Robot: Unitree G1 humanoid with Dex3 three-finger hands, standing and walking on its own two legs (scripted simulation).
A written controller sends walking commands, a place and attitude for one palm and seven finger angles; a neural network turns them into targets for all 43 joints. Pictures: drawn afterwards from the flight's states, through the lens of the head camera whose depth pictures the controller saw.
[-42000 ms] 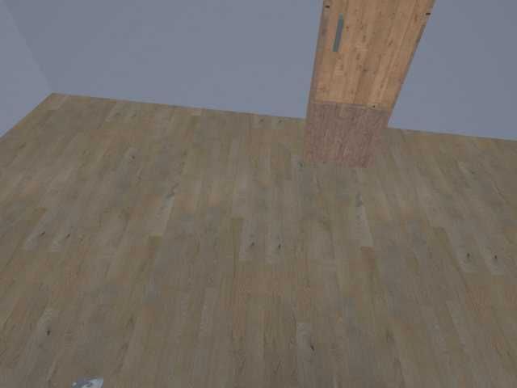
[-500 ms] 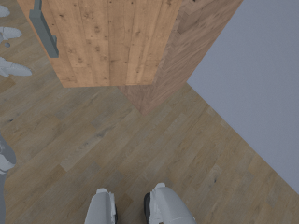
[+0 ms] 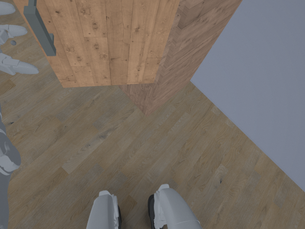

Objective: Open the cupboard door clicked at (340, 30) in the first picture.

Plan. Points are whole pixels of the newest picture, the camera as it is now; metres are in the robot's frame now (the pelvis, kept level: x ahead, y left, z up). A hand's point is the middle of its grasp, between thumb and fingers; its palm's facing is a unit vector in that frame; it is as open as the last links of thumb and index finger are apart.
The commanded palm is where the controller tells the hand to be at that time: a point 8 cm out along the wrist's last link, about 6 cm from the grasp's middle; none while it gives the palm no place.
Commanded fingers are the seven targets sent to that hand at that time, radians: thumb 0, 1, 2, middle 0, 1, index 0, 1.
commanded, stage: slide the fingers in behind the handle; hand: left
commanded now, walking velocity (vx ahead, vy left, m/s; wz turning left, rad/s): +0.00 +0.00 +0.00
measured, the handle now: (42, 27) +0.58 +0.21 +0.07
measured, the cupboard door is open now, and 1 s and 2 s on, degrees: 56 55 55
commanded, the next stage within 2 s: close the thumb around the handle in 1.44 s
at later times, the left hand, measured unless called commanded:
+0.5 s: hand (29, 44) +0.53 +0.23 +0.07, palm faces +0.03 -1.00 -0.01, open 14.1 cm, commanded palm +0.52 +0.25 +0.07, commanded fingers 0.00 -0.50 0.30 -0.30 -1.20 -0.30 -1.20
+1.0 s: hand (46, 43) +0.54 +0.20 +0.06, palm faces +0.05 -1.00 +0.00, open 14.0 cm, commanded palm +0.52 +0.22 +0.07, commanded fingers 0.00 -0.50 0.30 -0.30 -1.20 -0.30 -1.20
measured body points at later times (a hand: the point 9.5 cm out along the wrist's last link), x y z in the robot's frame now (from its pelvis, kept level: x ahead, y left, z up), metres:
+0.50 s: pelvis +0.00 +0.00 +0.00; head +0.17 +0.04 +0.42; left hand +0.52 +0.28 +0.07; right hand +0.00 -0.27 -0.10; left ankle +0.01 +0.09 -0.64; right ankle +0.03 -0.13 -0.64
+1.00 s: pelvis +0.00 -0.01 +0.00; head +0.17 +0.02 +0.42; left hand +0.53 +0.25 +0.07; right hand -0.01 -0.27 -0.10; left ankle +0.01 +0.09 -0.64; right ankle +0.03 -0.13 -0.64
